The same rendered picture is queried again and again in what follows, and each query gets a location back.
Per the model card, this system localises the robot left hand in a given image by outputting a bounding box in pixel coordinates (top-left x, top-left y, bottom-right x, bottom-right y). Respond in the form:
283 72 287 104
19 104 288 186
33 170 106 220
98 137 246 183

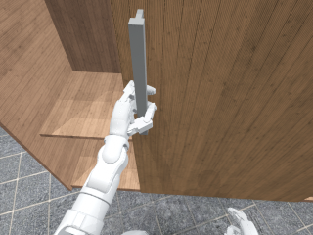
109 80 157 141

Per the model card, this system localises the handle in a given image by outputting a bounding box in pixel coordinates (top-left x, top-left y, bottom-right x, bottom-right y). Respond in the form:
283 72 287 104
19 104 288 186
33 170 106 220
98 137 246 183
128 9 149 135

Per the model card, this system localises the left robot forearm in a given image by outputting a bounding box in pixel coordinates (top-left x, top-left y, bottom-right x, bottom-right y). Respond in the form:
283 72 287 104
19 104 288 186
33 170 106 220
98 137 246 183
54 135 129 235

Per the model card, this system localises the robot right hand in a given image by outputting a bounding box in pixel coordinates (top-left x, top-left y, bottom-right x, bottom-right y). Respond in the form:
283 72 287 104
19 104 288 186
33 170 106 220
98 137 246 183
224 208 259 235

